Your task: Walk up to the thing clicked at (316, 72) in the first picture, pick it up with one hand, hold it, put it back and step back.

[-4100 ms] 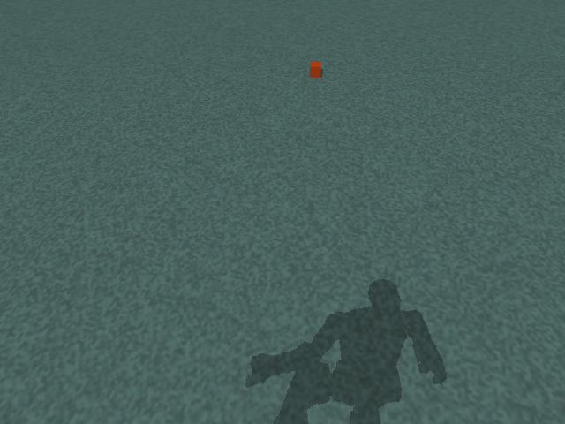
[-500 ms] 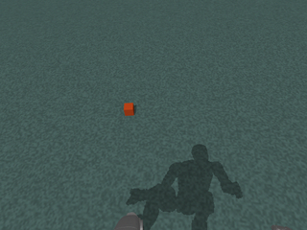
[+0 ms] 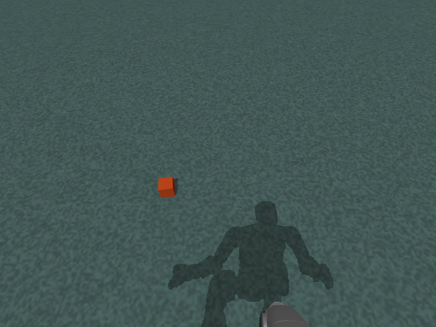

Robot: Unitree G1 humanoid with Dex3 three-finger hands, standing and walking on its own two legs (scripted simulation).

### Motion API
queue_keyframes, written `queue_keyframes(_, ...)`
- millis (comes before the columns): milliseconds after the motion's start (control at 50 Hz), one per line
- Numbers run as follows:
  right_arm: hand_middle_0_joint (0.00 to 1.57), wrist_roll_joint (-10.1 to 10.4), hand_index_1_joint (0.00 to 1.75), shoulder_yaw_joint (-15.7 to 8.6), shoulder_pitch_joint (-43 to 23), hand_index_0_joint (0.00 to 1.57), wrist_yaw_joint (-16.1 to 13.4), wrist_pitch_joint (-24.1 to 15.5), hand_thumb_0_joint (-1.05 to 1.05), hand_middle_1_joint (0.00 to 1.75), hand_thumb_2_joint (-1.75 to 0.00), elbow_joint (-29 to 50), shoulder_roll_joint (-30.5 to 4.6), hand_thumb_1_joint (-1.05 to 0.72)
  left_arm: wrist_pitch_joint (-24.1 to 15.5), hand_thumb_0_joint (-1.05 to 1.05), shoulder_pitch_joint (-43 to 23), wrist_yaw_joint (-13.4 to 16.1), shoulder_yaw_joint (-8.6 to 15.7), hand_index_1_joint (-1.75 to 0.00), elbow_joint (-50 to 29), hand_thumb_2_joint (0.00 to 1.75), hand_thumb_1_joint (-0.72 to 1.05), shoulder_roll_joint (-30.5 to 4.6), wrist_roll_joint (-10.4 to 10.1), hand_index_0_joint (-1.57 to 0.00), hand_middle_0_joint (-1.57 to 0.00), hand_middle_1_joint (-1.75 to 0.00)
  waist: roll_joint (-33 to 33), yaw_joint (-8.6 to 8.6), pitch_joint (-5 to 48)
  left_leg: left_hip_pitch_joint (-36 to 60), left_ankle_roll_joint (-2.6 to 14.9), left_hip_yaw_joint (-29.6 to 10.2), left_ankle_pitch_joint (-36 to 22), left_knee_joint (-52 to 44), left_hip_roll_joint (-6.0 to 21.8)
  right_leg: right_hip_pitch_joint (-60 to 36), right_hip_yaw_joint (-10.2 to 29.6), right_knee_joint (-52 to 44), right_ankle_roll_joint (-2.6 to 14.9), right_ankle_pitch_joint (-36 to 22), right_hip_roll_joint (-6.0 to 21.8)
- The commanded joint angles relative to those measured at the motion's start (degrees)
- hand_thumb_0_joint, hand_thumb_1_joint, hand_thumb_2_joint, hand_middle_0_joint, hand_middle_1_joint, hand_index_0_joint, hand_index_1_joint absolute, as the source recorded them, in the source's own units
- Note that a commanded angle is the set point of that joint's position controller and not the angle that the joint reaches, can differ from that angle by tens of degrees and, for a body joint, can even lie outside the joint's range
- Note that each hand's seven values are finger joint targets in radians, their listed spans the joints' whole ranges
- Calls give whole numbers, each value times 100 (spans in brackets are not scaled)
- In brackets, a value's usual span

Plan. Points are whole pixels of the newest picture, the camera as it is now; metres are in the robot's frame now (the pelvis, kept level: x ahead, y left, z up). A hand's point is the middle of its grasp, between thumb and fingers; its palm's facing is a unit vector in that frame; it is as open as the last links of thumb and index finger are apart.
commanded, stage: walk up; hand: left
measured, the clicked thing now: (166, 187) +0.90 +0.29 -0.73
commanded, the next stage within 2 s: none
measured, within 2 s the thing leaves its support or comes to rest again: neither
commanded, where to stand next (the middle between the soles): +0.49 +0.05 m, yaw +0 degrees
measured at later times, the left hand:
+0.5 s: hand (84, 300) +0.21 +0.32 -0.16, palm faces +0.00 -0.93 -0.37, open 7.3 cm
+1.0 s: hand (107, 204) +0.44 +0.31 -0.14, palm faces -0.07 -0.91 -0.42, open 7.3 cm
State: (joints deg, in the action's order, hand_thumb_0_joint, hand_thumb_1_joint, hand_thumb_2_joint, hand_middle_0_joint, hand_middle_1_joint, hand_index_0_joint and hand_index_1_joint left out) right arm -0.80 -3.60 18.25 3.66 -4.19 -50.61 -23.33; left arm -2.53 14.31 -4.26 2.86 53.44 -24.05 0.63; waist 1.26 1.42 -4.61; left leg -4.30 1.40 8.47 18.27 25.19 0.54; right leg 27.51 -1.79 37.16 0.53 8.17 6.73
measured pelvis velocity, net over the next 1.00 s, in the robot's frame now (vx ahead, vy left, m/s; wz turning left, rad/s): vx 0.34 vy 0.04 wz -0.02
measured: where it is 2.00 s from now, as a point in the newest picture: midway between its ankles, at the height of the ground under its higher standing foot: (212, 273)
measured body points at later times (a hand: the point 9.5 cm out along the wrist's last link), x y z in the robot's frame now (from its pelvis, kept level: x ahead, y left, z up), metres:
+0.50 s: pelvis +0.18 +0.03 -0.02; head +0.19 +0.05 +0.43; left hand +0.21 +0.36 -0.14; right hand +0.27 -0.30 -0.11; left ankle +0.28 +0.15 -0.74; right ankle +0.14 -0.13 -0.73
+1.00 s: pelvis +0.34 +0.04 -0.01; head +0.37 +0.02 +0.43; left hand +0.44 +0.36 -0.11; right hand +0.36 -0.29 -0.14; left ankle +0.28 +0.15 -0.71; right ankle +0.42 -0.08 -0.74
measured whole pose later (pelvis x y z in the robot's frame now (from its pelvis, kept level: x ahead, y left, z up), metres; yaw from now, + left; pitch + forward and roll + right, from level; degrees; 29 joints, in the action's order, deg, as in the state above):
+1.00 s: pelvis +0.34 +0.04 -0.01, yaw -1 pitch -3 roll +0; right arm -0.5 -2.9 19.7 2.0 -1.7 -50.5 -23.8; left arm -4.5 13.0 -1.8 2.8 50.7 -23.0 0.7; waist -2.2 1.5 -6.1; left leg -13.0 1.7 4.0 27.5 48.1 2.1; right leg 20.5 -3.2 34.6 1.1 10.9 1.8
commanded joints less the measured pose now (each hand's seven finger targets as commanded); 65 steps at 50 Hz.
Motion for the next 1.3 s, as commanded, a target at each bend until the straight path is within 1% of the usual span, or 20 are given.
queue_keyframes(0,20,46,30,-400,-300,20,-122,-72,0,30,-90,608,-1487,-90,-270,0,115,91,341,-30,-348,90,90,-1034,-2,-20,-20,-30,-499,-268,284,-791,838,-833,-1013,-53,1242,-1414,-342,-633,102,24,-379)
queue_keyframes(20,20,51,30,-316,-188,20,-123,-64,0,30,-90,636,-1276,-90,-328,0,540,162,412,-30,-227,90,90,-1193,7,-20,-20,-30,8,-485,603,-961,669,-632,-1524,928,992,-2218,-244,-859,214,282,-486)
queue_keyframes(60,20,76,30,-98,182,20,-113,-56,0,30,-90,777,-742,-90,-425,0,1249,320,630,-30,-292,90,90,-2060,31,-20,-20,-30,1764,-691,1034,-3080,144,-335,1141,3666,-223,-3755,3345,-2043,993,1258,1670)
queue_keyframes(80,20,56,30,-245,-104,20,-190,13,0,30,-90,620,-1318,-90,-384,0,1165,327,596,-30,-279,90,90,-2076,-80,-20,-20,-30,936,-749,876,-3277,138,-907,1263,4150,8,-3411,3848,-2129,1493,1159,1975)
queue_keyframes(200,20,44,30,-273,158,20,-62,129,0,30,-90,195,-1205,-90,-383,0,150,338,390,-30,-681,90,90,-1461,-78,-20,-20,-30,781,-181,234,-2584,-69,-1052,122,3151,469,-1716,1017,-2235,1198,261,878)
queue_keyframes(340,20,-41,30,-345,-533,20,114,68,0,30,-90,346,-1079,-90,-393,0,200,258,463,-30,-788,90,90,-1659,-9,-20,-20,-30,746,-355,130,-2065,-132,-630,-531,1305,509,-1301,766,-2310,1172,1732,918)
queue_keyframes(420,20,-71,30,-459,132,20,64,-21,0,30,-90,92,-1217,-90,-305,0,-90,245,351,-30,-810,90,90,-1514,2,-20,-20,-30,211,183,303,-358,-58,-288,-528,777,197,-292,286,-1220,872,2003,568)
queue_keyframes(440,20,-78,30,-534,658,20,-6,-59,0,30,-90,-68,-1417,-90,-288,0,27,254,246,-30,-829,90,90,-1257,46,-20,-20,-30,-479,451,592,455,62,-453,97,555,125,58,68,-58,727,1469,327)
queue_keyframes(460,20,-133,30,-650,1105,20,-92,-110,0,30,-90,-70,-1908,-90,-285,0,201,241,117,-30,-883,90,90,-800,-28,-20,-20,-30,-1963,616,702,963,530,-2608,1648,-581,1331,977,-457,2068,350,1265,-371)
queue_keyframes(480,20,-43,30,-668,940,20,-114,-134,0,30,-90,145,-2229,-90,-244,0,315,309,168,-30,-817,90,90,-978,-73,-20,-20,-30,-1939,492,561,757,1045,-4724,1938,-1461,2388,1648,23,2830,242,2234,-895)
queue_keyframes(600,20,42,30,-388,-89,20,-194,-151,0,30,-90,380,-1522,-90,-143,0,694,238,258,-30,-240,90,90,-1283,-80,-20,-20,-30,-1056,-90,111,-754,955,-1881,74,-1172,1491,429,498,2105,46,955,-103)
queue_keyframes(800,20,14,30,-407,244,20,-156,-83,0,30,-90,500,-1543,-90,-161,0,-240,101,238,-30,-578,90,90,-961,6,-20,-20,-30,-784,169,12,-289,1002,-1244,-654,-941,1353,86,-117,-32,7,258,-240)
queue_keyframes(880,20,50,30,-346,-5,20,-170,12,0,30,-90,662,-1412,-90,-282,0,376,205,290,-30,-401,90,90,-964,-1,-20,-20,-30,-397,-256,437,-676,762,-887,-1850,440,1192,-1624,-313,-1020,154,78,-596)
queue_keyframes(900,20,81,30,-220,167,20,-172,-1,0,30,-90,692,-1112,-90,-327,0,844,266,395,-30,-274,90,90,-1183,19,-20,-20,-30,199,-491,795,-1077,568,-646,-1782,1424,854,-2551,4,-1124,263,205,-507)
queue_keyframes(940,20,114,30,-69,402,20,-240,74,0,30,-90,691,-820,-90,-349,0,940,412,507,-30,-459,90,90,-1897,0,-20,-20,-30,1351,-506,875,-2818,59,-543,1210,3327,-217,-3218,3480,-2073,1233,149,1699)
queue_keyframes(960,20,51,30,-215,198,20,-316,161,0,30,-90,565,-1259,-90,-301,0,773,399,485,-30,-496,90,90,-1858,-79,-20,-20,-30,717,-490,584,-2824,74,-986,1550,3859,119,-2650,3367,-1882,1599,112,1791)
queue_keyframes(1140,20,84,30,-119,90,20,-350,197,0,30,-90,-84,-871,-90,-104,0,-285,493,183,-30,-660,90,90,-1239,-5,-20,-20,-30,917,-160,561,-1237,-212,-635,-75,1593,191,-935,589,-938,1128,-1926,670)
queue_keyframes(1220,20,-18,30,-226,-80,20,-451,107,0,30,-90,-226,-1344,-90,110,0,-653,465,44,-30,-667,90,90,-899,-146,-20,-20,-30,-141,-16,531,-493,56,-1365,-1790,364,673,-9,353,-58,397,213,116)
queue_keyframes(1240,20,4,30,-238,-590,20,-449,86,0,30,-90,-44,-1644,-90,196,0,-381,472,21,-30,-563,90,90,-834,-196,-20,-20,-30,-651,-279,545,-1316,575,-2716,-892,-327,1631,-478,145,390,143,1287,-414)
queue_keyframes(1280,20,14,30,-228,-1077,20,-439,130,0,30,-90,-57,-1703,-90,311,0,-287,489,118,-30,-182,90,90,-1066,-138,-20,-20,-30,-839,-295,392,-2195,1007,-2985,207,-645,1779,-1237,235,952,157,2112,-462)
